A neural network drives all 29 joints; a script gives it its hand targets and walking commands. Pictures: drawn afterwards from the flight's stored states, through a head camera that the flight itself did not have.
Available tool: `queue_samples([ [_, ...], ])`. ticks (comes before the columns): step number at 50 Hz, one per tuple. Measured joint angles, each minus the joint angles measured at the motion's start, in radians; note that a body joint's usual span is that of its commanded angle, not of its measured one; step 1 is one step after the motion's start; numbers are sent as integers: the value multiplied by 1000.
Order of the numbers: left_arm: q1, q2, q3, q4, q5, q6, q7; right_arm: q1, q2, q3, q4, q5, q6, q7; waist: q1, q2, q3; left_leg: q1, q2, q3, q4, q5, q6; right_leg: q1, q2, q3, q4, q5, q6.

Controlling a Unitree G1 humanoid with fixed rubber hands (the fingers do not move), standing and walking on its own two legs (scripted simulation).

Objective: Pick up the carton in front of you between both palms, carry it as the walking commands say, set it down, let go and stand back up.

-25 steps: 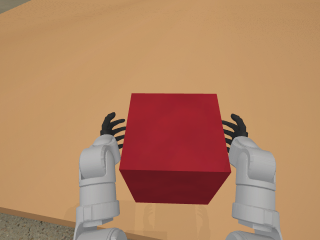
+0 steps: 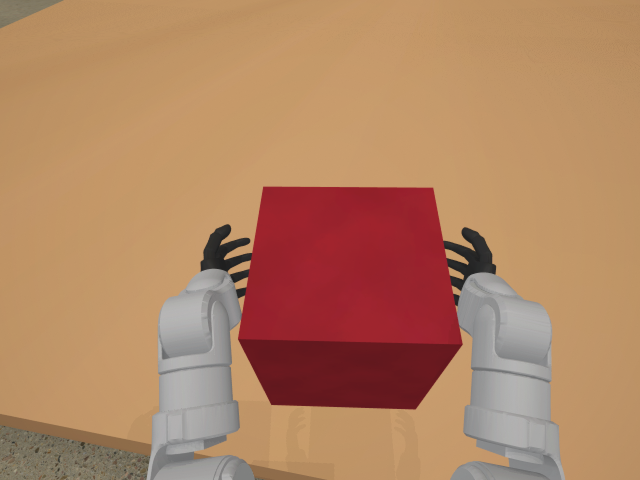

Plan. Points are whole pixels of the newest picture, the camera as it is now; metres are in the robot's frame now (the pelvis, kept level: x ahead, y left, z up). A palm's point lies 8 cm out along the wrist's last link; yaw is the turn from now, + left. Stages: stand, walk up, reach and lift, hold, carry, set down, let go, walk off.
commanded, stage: carry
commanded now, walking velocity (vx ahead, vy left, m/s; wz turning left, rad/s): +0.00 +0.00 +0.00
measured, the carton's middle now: (344, 306) +0.34 +0.00 +0.04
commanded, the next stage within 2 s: none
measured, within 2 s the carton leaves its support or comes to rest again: neither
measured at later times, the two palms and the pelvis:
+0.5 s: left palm (219, 283) +0.32 +0.15 +0.11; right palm (476, 288) +0.32 -0.15 +0.11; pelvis +0.00 +0.00 +0.00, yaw +0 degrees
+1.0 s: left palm (220, 283) +0.32 +0.15 +0.11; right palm (476, 287) +0.32 -0.16 +0.11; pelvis +0.00 +0.00 +0.00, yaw +0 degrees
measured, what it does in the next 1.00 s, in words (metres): stands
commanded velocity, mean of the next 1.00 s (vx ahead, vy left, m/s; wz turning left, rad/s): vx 0.00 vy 0.00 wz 0.00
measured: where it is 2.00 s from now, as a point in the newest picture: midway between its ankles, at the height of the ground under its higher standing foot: (345, 466)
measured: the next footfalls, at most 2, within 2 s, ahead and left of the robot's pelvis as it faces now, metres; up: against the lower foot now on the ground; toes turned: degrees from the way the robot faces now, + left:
left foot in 1.50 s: +0.11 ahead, +0.08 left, +0.00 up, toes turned +6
right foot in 1.92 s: +0.52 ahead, -0.13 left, +0.13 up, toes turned -6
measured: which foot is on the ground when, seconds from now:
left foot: down 0.00-1.00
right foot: down 0.00-1.00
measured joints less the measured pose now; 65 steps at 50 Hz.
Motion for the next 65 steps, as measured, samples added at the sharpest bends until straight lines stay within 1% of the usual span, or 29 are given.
queue_samples([
  [56,5,-1,-1,-5,-3,0,1,5,2,1,-5,1,0,-1,0,-1,-7,0,2,0,-3,-2,-3,-2,2,-1,2,-5,-3],
  [58,8,0,-3,-15,-6,2,2,6,3,3,-14,3,2,-3,0,0,-14,-1,3,-1,1,-9,-1,-6,1,-1,15,-24,-5],
  [62,5,8,-8,-50,-25,6,15,-1,0,14,-49,18,9,-14,0,7,-26,-2,10,-3,18,-36,5,-18,8,-2,62,-125,-20],
  [65,-19,24,-17,-70,-47,13,30,-20,-12,24,-78,31,19,-29,6,7,-33,-1,16,-5,43,-64,-2,-16,12,-2,78,-112,-29],
])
